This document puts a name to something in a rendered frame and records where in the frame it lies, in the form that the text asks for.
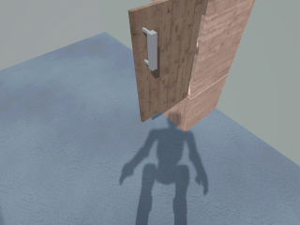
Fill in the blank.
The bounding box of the cupboard door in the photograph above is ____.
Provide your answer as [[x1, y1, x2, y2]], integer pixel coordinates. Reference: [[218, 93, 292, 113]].
[[128, 0, 204, 122]]

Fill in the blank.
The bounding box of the handle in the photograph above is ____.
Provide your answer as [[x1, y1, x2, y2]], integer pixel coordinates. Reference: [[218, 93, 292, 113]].
[[142, 27, 158, 71]]

